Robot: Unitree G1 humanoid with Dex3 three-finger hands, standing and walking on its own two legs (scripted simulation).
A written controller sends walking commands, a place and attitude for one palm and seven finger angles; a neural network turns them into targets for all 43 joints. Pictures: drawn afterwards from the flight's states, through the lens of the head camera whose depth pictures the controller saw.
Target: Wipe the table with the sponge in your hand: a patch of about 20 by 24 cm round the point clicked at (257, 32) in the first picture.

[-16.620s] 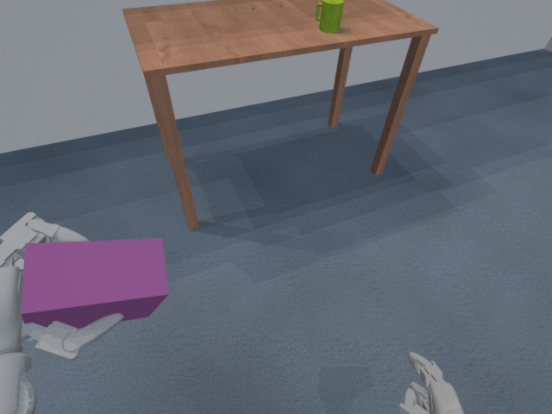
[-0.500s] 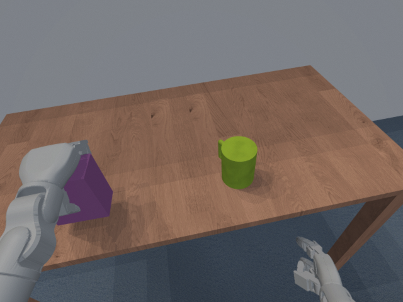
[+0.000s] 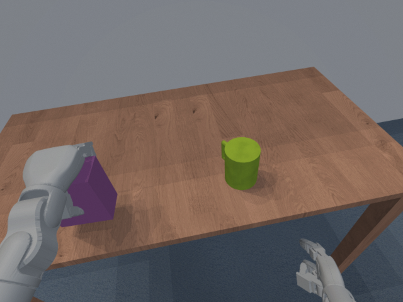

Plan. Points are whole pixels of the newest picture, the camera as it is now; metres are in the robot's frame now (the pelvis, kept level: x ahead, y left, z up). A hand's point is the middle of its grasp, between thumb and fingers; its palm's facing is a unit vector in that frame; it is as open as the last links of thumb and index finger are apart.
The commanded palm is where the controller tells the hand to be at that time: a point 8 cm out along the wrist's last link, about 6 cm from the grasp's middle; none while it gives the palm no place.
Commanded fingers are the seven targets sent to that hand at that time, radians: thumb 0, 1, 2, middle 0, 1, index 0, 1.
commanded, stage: move the sponge above the wiping area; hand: left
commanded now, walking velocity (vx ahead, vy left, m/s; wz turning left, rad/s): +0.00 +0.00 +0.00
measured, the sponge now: (82, 198) +0.26 +0.30 +0.08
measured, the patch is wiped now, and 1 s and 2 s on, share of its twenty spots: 0.00 0.00 0.00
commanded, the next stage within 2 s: lower the sponge onto the table in 0.54 s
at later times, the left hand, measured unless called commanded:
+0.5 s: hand (74, 184) +0.26 +0.28 +0.13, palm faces +0.04 -0.03 -1.00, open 10.6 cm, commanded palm +0.23 +0.28 +0.21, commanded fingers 0.00 0.10 1.30 -1.20 -1.60 -1.20 -1.60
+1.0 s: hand (72, 178) +0.27 +0.29 +0.14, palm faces +0.07 -0.03 -1.00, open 10.6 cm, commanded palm +0.24 +0.28 +0.21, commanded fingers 0.00 0.10 1.30 -1.20 -1.60 -1.20 -1.60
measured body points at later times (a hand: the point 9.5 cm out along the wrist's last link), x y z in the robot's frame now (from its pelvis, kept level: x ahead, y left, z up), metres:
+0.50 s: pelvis +0.00 +0.00 +0.00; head -0.01 -0.04 +0.45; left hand +0.25 +0.28 +0.19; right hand +0.23 -0.20 -0.09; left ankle +0.05 +0.13 -0.74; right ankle -0.02 -0.11 -0.74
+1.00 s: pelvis +0.00 -0.01 +0.00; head -0.01 -0.05 +0.45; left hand +0.26 +0.29 +0.19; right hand +0.23 -0.21 -0.09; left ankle +0.05 +0.13 -0.74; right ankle -0.02 -0.11 -0.74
